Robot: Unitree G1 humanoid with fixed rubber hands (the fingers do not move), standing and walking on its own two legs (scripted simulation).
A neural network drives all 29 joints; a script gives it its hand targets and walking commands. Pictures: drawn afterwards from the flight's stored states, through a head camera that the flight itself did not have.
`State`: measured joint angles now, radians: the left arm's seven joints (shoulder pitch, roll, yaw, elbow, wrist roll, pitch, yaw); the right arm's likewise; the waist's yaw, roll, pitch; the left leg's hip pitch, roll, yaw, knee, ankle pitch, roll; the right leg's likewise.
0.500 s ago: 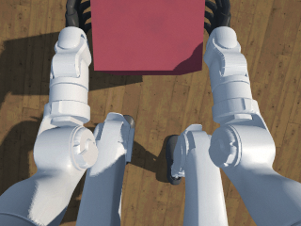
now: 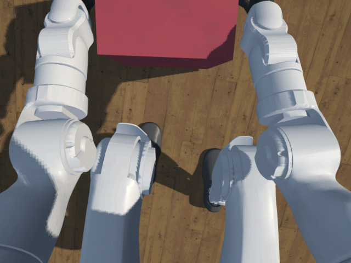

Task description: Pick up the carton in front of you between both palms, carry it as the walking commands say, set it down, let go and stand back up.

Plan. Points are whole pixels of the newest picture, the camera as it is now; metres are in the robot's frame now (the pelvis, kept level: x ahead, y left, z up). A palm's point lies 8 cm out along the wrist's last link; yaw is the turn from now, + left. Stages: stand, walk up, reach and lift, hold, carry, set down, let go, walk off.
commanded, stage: set down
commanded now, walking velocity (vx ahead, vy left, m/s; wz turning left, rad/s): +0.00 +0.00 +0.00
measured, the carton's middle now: (168, 11) +0.54 +0.10 -0.23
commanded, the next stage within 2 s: none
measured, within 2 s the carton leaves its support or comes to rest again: rests again in 0.20 s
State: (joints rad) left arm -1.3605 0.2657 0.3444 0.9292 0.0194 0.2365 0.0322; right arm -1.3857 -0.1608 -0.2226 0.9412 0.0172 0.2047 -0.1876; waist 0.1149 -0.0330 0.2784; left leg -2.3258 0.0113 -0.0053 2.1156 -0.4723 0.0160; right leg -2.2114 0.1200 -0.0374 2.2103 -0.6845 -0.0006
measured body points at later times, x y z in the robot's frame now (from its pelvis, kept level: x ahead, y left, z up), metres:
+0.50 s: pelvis -0.01 +0.00 -0.01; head +0.36 +0.02 +0.24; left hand +0.52 +0.25 -0.18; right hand +0.56 -0.06 -0.19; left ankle +0.13 +0.12 -0.34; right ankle +0.08 -0.10 -0.34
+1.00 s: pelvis -0.01 +0.00 -0.01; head +0.36 +0.02 +0.22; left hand +0.50 +0.27 -0.21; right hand +0.56 -0.09 -0.21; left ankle +0.13 +0.12 -0.34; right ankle +0.08 -0.10 -0.34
